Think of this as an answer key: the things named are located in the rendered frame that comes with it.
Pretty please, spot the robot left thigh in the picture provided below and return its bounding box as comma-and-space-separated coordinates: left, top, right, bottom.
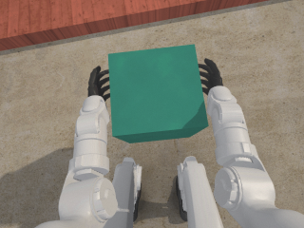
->
104, 161, 142, 228

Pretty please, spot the robot thigh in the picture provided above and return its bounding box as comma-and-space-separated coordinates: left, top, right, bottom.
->
104, 161, 142, 228
177, 161, 224, 228

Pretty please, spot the robot right thigh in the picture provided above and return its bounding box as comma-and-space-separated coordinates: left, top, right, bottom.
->
177, 161, 224, 228

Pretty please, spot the left robot hand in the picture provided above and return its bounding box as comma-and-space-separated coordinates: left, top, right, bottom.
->
87, 66, 110, 101

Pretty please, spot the robot right upper arm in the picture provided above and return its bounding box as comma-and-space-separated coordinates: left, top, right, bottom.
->
213, 165, 304, 228

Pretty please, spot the right robot hand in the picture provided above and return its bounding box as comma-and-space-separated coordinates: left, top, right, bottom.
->
198, 58, 223, 96

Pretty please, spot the robot left upper arm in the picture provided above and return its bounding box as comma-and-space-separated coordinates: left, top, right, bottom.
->
34, 177, 118, 228

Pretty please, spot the robot left forearm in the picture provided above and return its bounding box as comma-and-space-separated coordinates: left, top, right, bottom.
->
58, 95, 110, 217

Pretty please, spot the carton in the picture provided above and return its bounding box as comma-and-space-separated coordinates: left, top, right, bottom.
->
107, 44, 209, 143

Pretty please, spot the robot right forearm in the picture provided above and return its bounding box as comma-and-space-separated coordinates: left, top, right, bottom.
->
206, 85, 276, 197

